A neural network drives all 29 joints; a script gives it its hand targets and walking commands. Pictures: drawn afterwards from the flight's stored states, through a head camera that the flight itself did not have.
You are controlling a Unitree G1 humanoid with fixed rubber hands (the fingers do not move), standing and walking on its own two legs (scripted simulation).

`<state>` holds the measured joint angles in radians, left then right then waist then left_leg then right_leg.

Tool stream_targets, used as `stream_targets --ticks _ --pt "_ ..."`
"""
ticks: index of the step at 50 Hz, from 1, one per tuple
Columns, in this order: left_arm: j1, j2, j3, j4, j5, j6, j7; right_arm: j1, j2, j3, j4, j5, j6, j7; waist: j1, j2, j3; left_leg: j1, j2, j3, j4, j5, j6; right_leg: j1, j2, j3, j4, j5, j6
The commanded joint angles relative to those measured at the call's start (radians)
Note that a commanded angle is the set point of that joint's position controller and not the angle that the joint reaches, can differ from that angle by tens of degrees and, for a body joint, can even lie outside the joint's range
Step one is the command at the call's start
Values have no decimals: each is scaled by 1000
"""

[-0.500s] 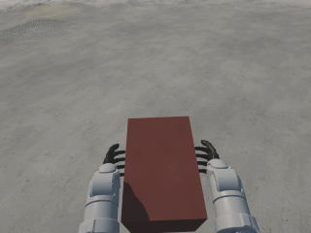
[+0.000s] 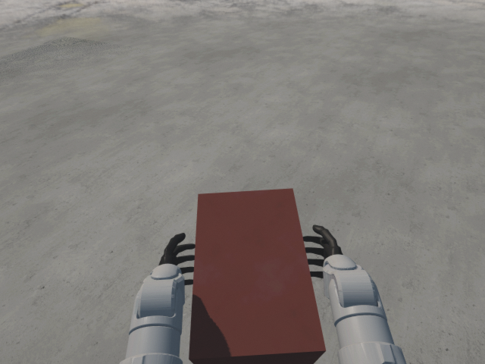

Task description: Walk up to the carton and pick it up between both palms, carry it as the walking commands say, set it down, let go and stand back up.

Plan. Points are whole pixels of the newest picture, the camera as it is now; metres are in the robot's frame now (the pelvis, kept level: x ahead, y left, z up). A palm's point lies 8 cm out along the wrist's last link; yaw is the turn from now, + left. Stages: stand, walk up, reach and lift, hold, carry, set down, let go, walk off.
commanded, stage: hold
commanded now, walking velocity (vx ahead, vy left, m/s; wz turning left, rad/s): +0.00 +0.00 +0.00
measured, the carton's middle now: (250, 280) +0.32 +0.00 -0.03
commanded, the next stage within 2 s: carry in 0.26 s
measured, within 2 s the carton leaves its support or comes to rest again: neither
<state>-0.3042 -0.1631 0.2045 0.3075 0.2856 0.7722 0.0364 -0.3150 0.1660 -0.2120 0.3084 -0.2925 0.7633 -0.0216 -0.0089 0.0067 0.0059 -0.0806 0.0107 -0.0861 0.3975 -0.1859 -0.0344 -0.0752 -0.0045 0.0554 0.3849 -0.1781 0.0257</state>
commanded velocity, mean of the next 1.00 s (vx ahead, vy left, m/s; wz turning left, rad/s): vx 0.00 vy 0.16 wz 0.47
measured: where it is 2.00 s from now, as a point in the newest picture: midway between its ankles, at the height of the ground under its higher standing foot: outside the picture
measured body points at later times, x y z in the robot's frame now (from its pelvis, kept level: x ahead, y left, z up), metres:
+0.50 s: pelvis -0.01 +0.04 -0.03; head -0.02 +0.05 +0.42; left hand +0.30 +0.20 +0.04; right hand +0.32 -0.07 +0.05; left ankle +0.03 +0.14 -0.75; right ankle +0.03 -0.14 -0.74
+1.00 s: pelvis -0.04 +0.11 -0.01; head +0.01 +0.10 +0.44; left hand +0.21 +0.35 +0.06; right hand +0.31 +0.10 +0.06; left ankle -0.06 +0.27 -0.68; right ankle -0.02 -0.02 -0.74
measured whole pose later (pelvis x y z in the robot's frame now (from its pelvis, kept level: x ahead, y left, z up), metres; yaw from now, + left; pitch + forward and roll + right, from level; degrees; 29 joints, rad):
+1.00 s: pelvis -0.04 +0.11 -0.01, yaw +24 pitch +4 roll +4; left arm -0.40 -0.20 0.14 -0.14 0.13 1.23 0.26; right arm -0.39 0.19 -0.13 -0.19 -0.10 1.24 -0.34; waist -0.03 -0.01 -0.01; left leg -0.62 0.04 0.06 0.98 -0.38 -0.06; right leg -0.32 -0.21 -0.20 0.63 -0.36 0.04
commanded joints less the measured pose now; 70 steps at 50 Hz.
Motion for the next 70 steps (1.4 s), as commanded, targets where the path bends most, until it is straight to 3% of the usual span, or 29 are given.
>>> stream_targets --ticks 1,12,13,16,17,19,22,24,25,26,27,29,32,37,38,39,40,41,43,46,54,56,57,58,59,61,63,66,70 --pt "-555 -1020 -536 -85 -305 -61 -281 -529 1010 536 -53 303 -49 281 0 -4 -250 10 -115 23 -71 59 20 67 107 -3 -63 59 -14" --pt "-568 -1020 -539 -88 -310 -57 -284 -534 1014 533 -46 304 -44 283 -1 -1 -243 1 -113 23 -72 29 20 58 104 -4 -63 29 -16" --pt "-565 -1000 -559 -60 -308 -59 -271 -542 1017 565 -44 329 -43 279 19 -27 -232 -183 74 -15 12 -71 10 -116 -121 14 6 -149 -15" --pt "-575 -999 -567 -99 -344 -56 -252 -560 1026 599 -84 366 -24 267 31 -87 -300 -353 14 12 210 -107 6 -66 -223 157 -19 -193 -71" --pt "-569 -1007 -590 -137 -365 -48 -243 -589 1024 626 -124 393 -9 261 39 -174 -334 -398 -1 39 359 -162 3 -54 -303 230 -39 -134 -114" --pt "-576 -1045 -655 -227 -406 -17 -218 -632 1026 687 -207 457 29 256 34 -217 -352 -465 19 81 498 -288 17 -76 -414 259 -18 107 -207" --pt "-642 -1053 -729 -352 -464 63 -190 -643 1042 758 -274 560 112 239 8 -187 -407 -335 2 141 301 -160 40 -146 -353 79 136 293 -146" --pt "-646 -1046 -753 -363 -495 133 -179 -621 1041 765 -275 594 178 226 -3 -108 -444 -197 -30 109 101 -66 49 -209 -276 -15 307 179 -55" --pt "-629 -1034 -763 -366 -516 172 -176 -608 1020 757 -284 607 211 219 -8 74 -456 -91 106 -99 -12 79 85 -361 -198 -80 475 -17 7" --pt "-613 -1036 -752 -312 -512 204 -179 -554 1003 716 -230 578 227 212 -12 340 -421 -8 290 -346 -7 399 180 -605 -50 -192 631 -475 60" --pt "-619 -1050 -786 -347 -545 224 -179 -606 1018 749 -309 614 251 208 0 251 -441 23 273 -346 36 493 223 -629 -55 -84 758 -511 43" --pt "-666 -1062 -806 -406 -601 268 -175 -592 1013 744 -344 601 303 195 7 88 -456 -18 204 -217 75 451 220 -621 -78 -80 781 -381 36" --pt "-679 -1062 -808 -483 -650 320 -165 -574 1009 731 -440 605 348 164 3 84 -499 -36 144 -130 118 486 213 -532 -58 -118 659 -285 48" --pt "-635 -1063 -776 -543 -654 386 -156 -546 1014 746 -530 608 410 137 9 127 -525 -135 127 -176 86 442 184 -245 -22 -153 308 -226 8" --pt "-615 -1069 -766 -545 -650 396 -158 -541 1013 750 -536 608 422 134 25 101 -532 -250 97 -143 126 411 146 -70 -60 -136 152 -123 -13" --pt "-588 -1069 -756 -542 -641 405 -159 -539 1013 748 -543 613 433 132 44 -10 -538 -434 46 -84 257 245 97 138 -202 -6 22 14 -49" --pt "-532 -1064 -725 -507 -623 405 -165 -535 1012 748 -545 612 452 133 40 -410 -550 -710 -93 64 560 -315 23 288 -614 378 48 568 -224" --pt "-530 -1073 -730 -519 -627 414 -166 -555 1015 750 -550 617 453 132 25 -314 -497 -805 -3 67 765 -418 17 250 -659 337 86 815 -285" --pt "-593 -1070 -721 -551 -618 413 -162 -627 1044 793 -575 658 451 134 24 -106 -447 -734 43 43 777 -273 -7 168 -494 114 138 710 -198" --pt "-617 -1055 -691 -568 -604 423 -159 -605 1063 787 -534 658 464 135 24 -187 -405 -670 16 155 696 -209 -41 129 -381 -79 161 672 -124" --pt "-556 -1042 -653 -485 -566 445 -154 -594 1067 752 -461 639 496 146 44 -310 -392 -410 -7 278 208 -86 -12 86 -393 -232 207 570 -37" --pt "-553 -1052 -661 -484 -563 447 -153 -559 1069 738 -437 633 499 154 15 -137 -453 -176 -39 257 -16 64 12 -8 -340 -272 413 392 28" --pt "-554 -1037 -661 -478 -557 452 -156 -537 1072 717 -411 621 498 158 -9 31 -475 25 98 76 41 414 75 -283 -292 -256 588 20 72" --pt "-626 -1047 -703 -506 -575 456 -158 -518 1058 678 -375 606 483 156 -10 379 -485 155 292 -230 105 969 192 -571 -122 -274 766 -572 108" --pt "-618 -1070 -719 -484 -581 446 -160 -535 1081 686 -402 616 479 160 5 299 -502 212 279 -206 169 1046 214 -634 -121 -160 876 -606 82" --pt "-657 -1100 -762 -543 -622 431 -159 -519 1077 680 -433 593 465 159 5 155 -540 165 220 -95 175 855 190 -634 -123 -118 880 -463 72" --pt "-697 -1125 -781 -581 -652 425 -159 -532 1083 673 -482 592 449 151 2 152 -535 89 175 -44 135 648 201 -578 -111 -126 815 -345 77" --pt "-676 -1119 -780 -590 -666 431 -162 -542 1068 687 -545 590 438 137 0 140 -524 5 165 -78 81 409 217 -478 -90 -141 686 -323 70" --pt "-618 -1101 -753 -533 -658 442 -175 -519 1049 716 -552 581 446 131 3 136 -516 -104 172 -172 10 283 216 -303 -51 -155 473 -293 28"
